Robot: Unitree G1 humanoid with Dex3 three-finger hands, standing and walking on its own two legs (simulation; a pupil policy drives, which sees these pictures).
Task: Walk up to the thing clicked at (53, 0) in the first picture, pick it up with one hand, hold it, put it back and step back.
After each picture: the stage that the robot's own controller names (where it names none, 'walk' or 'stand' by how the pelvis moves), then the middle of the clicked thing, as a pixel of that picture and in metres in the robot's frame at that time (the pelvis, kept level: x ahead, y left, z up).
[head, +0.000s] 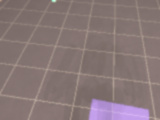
stand; out of the picture +2.36 +0.48 -0.72
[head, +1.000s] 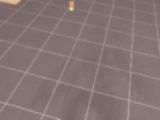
walk; (71, 5) +2.25 +0.15 -0.70
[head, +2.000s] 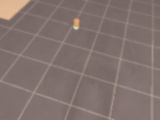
walk; (76, 24) +1.63 +0.06 -0.71
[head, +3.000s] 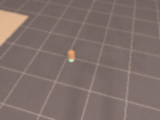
walk; (71, 56) +1.15 +0.11 -0.71
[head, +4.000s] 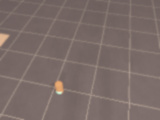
walk; (59, 87) +0.75 +0.19 -0.71
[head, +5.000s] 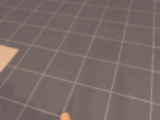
walk; (65, 119) +0.45 +0.20 -0.70
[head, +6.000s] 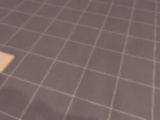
stand; out of the picture +0.34 +0.15 -0.72
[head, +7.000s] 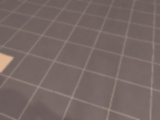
stand; out of the picture +0.34 +0.16 -0.72
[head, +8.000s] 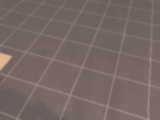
stand; out of the picture +0.35 +0.18 -0.73
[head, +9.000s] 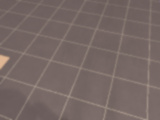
stand; out of the picture +0.33 +0.19 -0.73
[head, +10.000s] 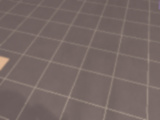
stand; out of the picture +0.33 +0.18 -0.73
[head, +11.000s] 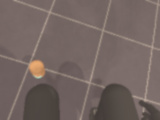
go down; (37, 69) +0.41 +0.18 -0.38
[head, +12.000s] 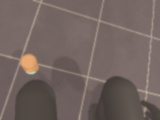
go down; (30, 64) +0.42 +0.20 -0.31
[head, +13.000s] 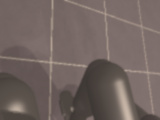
close in; out of the picture +0.41 +0.24 -0.23
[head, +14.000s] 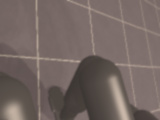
close; out of the picture +0.41 +0.25 -0.22
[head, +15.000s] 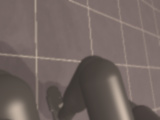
lift; out of the picture +0.38 +0.23 -0.23
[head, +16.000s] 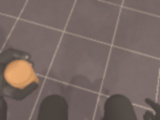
lift; (23, 78) +0.32 +0.19 -0.01
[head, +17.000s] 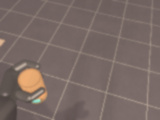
hold; (33, 87) +0.32 +0.17 +0.01
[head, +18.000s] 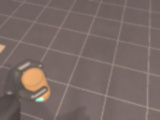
hold; (37, 85) +0.33 +0.17 +0.01
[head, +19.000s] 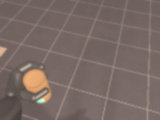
hold; (38, 87) +0.32 +0.16 +0.02
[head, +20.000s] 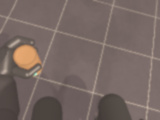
crouch; (29, 62) +0.40 +0.17 -0.07
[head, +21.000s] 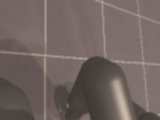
lower; out of the picture +0.42 +0.25 -0.22
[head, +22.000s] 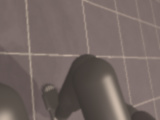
lower; out of the picture +0.43 +0.26 -0.23
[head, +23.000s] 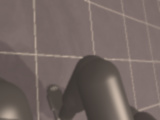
lower; out of the picture +0.43 +0.27 -0.22
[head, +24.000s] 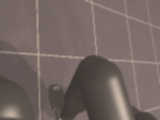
lower; out of the picture +0.42 +0.27 -0.22
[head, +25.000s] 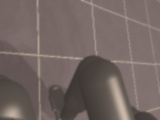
loosen; out of the picture +0.41 +0.24 -0.22
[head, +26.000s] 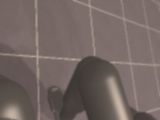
withdraw; out of the picture +0.42 +0.25 -0.23
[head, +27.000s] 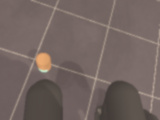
walk; (43, 63) +0.44 +0.18 -0.34
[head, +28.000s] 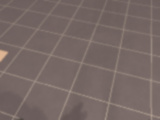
stand; out of the picture +0.36 +0.15 -0.66
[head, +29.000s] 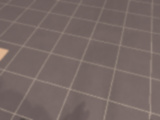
stand; out of the picture +0.37 +0.16 -0.67
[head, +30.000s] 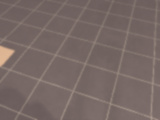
stand; out of the picture +0.37 +0.14 -0.70
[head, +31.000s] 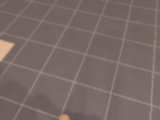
walk; out of the picture +0.39 +0.14 -0.71
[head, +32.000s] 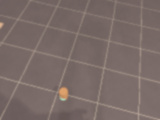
walk; (63, 94) +0.53 +0.11 -0.71
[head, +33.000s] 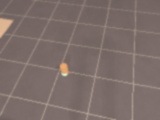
walk; (64, 69) +0.82 +0.22 -0.70
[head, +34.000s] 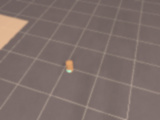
stand; (69, 66) +0.99 +0.15 -0.71
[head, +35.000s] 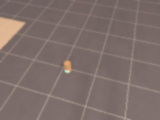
stand; (67, 66) +1.00 +0.16 -0.73
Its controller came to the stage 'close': yes
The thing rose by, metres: 0.72
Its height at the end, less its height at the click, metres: +0.00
